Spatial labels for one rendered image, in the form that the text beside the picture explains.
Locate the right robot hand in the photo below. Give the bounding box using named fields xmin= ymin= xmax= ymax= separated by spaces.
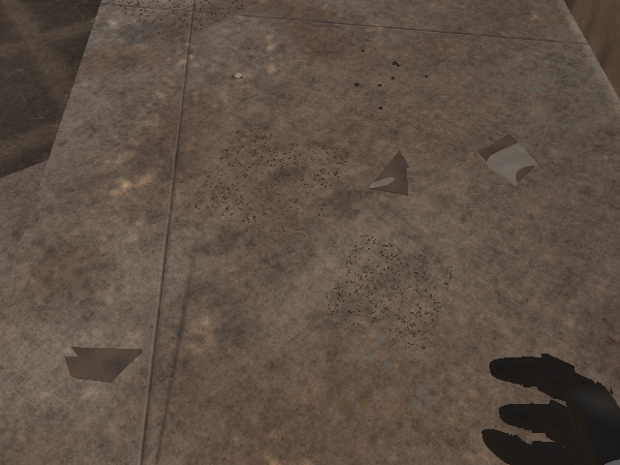
xmin=481 ymin=354 xmax=620 ymax=465

